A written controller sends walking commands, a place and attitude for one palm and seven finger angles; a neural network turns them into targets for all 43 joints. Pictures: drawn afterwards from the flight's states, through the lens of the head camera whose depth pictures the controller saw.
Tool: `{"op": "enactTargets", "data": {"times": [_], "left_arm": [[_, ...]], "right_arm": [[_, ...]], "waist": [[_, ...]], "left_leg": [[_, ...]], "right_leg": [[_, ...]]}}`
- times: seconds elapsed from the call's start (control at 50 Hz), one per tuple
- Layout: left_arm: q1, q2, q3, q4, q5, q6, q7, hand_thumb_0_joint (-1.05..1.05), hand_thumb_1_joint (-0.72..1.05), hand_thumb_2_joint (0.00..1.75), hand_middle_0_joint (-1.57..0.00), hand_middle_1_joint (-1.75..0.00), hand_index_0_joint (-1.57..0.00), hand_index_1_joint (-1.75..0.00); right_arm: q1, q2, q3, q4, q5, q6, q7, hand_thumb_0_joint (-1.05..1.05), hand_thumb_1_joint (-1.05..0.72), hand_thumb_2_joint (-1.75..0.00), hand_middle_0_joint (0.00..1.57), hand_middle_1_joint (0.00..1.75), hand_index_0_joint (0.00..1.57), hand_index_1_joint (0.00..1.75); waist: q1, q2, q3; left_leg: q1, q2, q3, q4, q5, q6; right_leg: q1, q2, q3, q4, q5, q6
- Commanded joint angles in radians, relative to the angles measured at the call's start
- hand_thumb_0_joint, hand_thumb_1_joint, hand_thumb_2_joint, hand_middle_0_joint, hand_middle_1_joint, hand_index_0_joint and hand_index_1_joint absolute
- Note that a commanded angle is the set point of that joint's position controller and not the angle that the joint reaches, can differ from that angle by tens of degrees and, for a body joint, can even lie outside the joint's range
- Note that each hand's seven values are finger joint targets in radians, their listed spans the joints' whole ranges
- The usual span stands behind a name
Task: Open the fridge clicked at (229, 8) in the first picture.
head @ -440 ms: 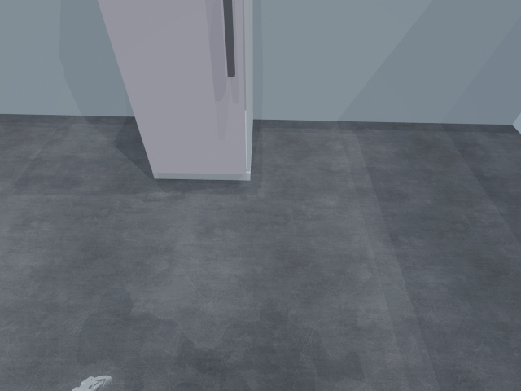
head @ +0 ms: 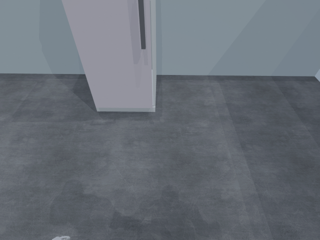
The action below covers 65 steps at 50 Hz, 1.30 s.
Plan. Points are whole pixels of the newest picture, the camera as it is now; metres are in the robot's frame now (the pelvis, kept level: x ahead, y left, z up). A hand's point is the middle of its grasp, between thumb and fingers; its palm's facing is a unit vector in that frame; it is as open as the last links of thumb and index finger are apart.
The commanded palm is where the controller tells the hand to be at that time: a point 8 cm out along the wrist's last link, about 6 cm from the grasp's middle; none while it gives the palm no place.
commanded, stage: stand and wait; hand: right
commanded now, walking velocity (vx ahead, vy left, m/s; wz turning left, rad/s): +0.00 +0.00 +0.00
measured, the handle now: (141, 8) +1.24 +0.16 +0.12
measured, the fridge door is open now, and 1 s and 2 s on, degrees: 0 0 0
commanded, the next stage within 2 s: look at it before walking up in 0.38 s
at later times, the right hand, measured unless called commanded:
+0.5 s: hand out of the picture +0.06 -0.24 -0.15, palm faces -0.02 +0.94 -0.33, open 7.4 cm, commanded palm none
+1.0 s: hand out of the picture +0.07 -0.24 -0.15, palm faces -0.02 +0.94 -0.33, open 7.4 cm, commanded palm none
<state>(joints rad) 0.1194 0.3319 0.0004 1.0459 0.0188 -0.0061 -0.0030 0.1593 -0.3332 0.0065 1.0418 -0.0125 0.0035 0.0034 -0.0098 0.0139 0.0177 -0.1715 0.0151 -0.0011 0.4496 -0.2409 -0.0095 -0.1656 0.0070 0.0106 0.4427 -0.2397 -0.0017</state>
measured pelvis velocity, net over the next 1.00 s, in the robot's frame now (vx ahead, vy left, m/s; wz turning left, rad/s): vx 0.00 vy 0.00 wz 0.01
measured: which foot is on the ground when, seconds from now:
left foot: down 0.00-1.00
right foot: down 0.00-1.00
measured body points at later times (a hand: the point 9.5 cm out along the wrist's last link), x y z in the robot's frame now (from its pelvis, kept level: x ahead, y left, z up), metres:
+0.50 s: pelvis -0.01 +0.00 +0.00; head -0.01 +0.00 +0.45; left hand +0.06 +0.30 -0.13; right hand +0.06 -0.29 -0.13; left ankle +0.00 +0.13 -0.74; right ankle +0.00 -0.12 -0.74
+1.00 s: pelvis +0.00 +0.00 +0.00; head +0.00 +0.00 +0.45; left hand +0.09 +0.30 -0.13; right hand +0.07 -0.29 -0.13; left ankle +0.00 +0.13 -0.74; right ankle +0.00 -0.12 -0.74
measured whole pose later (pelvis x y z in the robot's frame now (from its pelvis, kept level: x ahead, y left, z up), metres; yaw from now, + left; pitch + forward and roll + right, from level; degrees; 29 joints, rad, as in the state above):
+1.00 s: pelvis +0.00 +0.00 +0.00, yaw +0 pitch -2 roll +0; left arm 0.11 0.34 0.00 1.11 0.01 -0.01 0.00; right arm 0.15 -0.34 0.00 1.09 -0.01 0.00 0.00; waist -0.01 0.01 0.03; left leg -0.15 0.01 0.00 0.39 -0.21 0.00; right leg -0.14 0.00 0.01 0.38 -0.21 0.01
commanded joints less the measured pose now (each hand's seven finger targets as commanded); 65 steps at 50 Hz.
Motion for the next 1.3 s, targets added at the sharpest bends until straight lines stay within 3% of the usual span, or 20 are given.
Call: {"op": "enactTargets", "data": {"times": [0.0, 0.26, 1.1, 1.12, 1.18, 1.2, 1.24, 1.28], "left_arm": [[-0.065, 0.204, 0.042, -0.059, -0.006, -0.025, 0.013, 0.0, 0.9, 0.9, -0.2, -0.3, -0.2, -0.3], [-0.042, 0.21, 0.039, -0.011, -0.009, -0.024, 0.01, 0.0, 0.9, 0.9, -0.2, -0.3, -0.2, -0.3], [-0.06, 0.216, 0.037, -0.001, -0.01, -0.028, 0.016, 0.0, 0.9, 0.9, -0.2, -0.3, -0.2, -0.3], [-0.052, 0.21, 0.04, -0.003, -0.009, -0.026, 0.018, 0.0, 0.9, 0.9, -0.2, -0.3, -0.2, -0.3], [0.018, 0.095, 0.026, -0.007, -0.008, -0.004, 0.024, 0.0, 0.9, 0.9, -0.2, -0.3, -0.2, -0.3], [0.031, 0.1, 0.027, -0.012, -0.006, 0.0, 0.026, 0.0, 0.9, 0.9, -0.2, -0.3, -0.2, -0.3], [0.045, 0.12, 0.04, -0.031, -0.002, 0.006, 0.025, 0.0, 0.9, 0.9, -0.2, -0.3, -0.2, -0.3], [0.042, 0.148, 0.057, -0.055, 0.003, 0.008, 0.021, 0.0, 0.9, 0.9, -0.2, -0.3, -0.2, -0.3]], "right_arm": [[-0.064, -0.212, -0.042, -0.068, 0.002, -0.028, -0.013, 0.0, -0.9, -0.9, 0.2, 0.3, 0.2, 0.3], [-0.058, -0.215, -0.039, -0.033, 0.002, -0.028, -0.013, 0.0, -0.9, -0.9, 0.2, 0.3, 0.2, 0.3], [-0.058, -0.218, -0.042, -0.022, 0.0, -0.03, -0.013, 0.0, -0.9, -0.9, 0.2, 0.3, 0.2, 0.3], [-0.059, -0.211, -0.043, -0.028, 0.0, -0.025, -0.012, 0.0, -0.9, -0.9, 0.2, 0.3, 0.2, 0.3], [0.001, -0.109, -0.03, -0.034, 0.0, 0.008, -0.017, 0.0, -0.9, -0.9, 0.2, 0.3, 0.2, 0.3], [0.015, -0.108, -0.033, -0.038, 0.0, 0.013, -0.015, 0.0, -0.9, -0.9, 0.2, 0.3, 0.2, 0.3], [0.035, -0.108, -0.042, -0.059, -0.006, 0.022, -0.005, 0.0, -0.9, -0.9, 0.2, 0.3, 0.2, 0.3], [0.037, -0.097, -0.05, -0.09, -0.011, 0.028, 0.01, 0.0, -0.9, -0.9, 0.2, 0.3, 0.2, 0.3]], "waist": [[0.009, -0.014, -0.035], [0.006, -0.008, -0.025], [0.006, -0.012, -0.044], [0.01, -0.012, -0.042], [0.015, -0.001, -0.046], [0.015, -0.001, -0.057], [0.013, -0.013, -0.054], [0.015, -0.091, 0.019]], "left_leg": [[0.001, 0.105, -0.104, -0.101, 0.09, 0.043], [-0.003, 0.104, -0.111, -0.129, 0.03, 0.041], [0.019, 0.103, -0.114, -0.133, 0.173, 0.04], [0.003, 0.101, -0.117, -0.12, 0.204, 0.041], [-0.04, 0.094, -0.135, -0.053, 0.279, 0.029], [-0.048, 0.085, -0.136, -0.04, 0.247, 0.029], [-0.099, 0.052, -0.142, -0.017, 0.029, 0.034], [-0.218, -0.005, -0.118, 0.048, -0.199, 0.031]], "right_leg": [[-0.011, -0.106, 0.092, -0.09, 0.117, -0.031], [-0.014, -0.113, 0.102, -0.118, 0.077, -0.029], [0.053, -0.126, 0.082, -0.126, 0.171, -0.023], [0.062, -0.129, 0.067, -0.109, 0.179, -0.02], [0.06, -0.136, 0.016, -0.047, 0.193, -0.002], [0.064, -0.141, 0.008, -0.039, 0.153, -0.001], [0.06, -0.162, 0.025, -0.054, -0.059, -0.017], [0.037, -0.212, 0.092, -0.129, -0.301, -0.05]]}}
